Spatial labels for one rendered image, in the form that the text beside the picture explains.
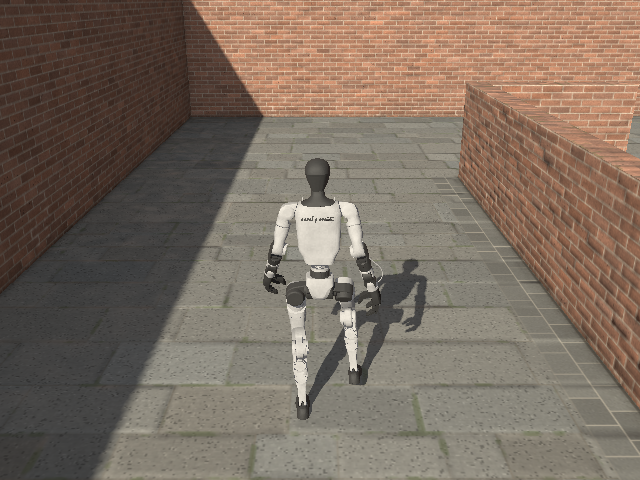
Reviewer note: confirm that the robot right upper arm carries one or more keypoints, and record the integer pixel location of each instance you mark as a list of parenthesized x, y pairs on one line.
[(350, 211)]

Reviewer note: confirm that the robot left upper arm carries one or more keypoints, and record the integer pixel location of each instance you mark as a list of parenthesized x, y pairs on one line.
[(286, 213)]

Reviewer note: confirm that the left robot shin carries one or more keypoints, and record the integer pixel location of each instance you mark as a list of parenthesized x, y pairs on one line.
[(300, 374)]

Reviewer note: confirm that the right robot forearm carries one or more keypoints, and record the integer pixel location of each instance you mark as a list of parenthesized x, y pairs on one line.
[(366, 271)]

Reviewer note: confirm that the right robot hand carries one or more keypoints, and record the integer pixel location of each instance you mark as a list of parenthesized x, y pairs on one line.
[(375, 301)]

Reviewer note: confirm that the humanoid robot torso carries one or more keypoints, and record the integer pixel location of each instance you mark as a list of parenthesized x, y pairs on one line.
[(318, 234)]

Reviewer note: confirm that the left robot forearm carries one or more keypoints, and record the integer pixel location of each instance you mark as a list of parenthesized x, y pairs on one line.
[(272, 263)]

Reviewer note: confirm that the left robot hand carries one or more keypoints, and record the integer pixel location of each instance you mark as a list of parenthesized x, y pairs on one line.
[(277, 279)]

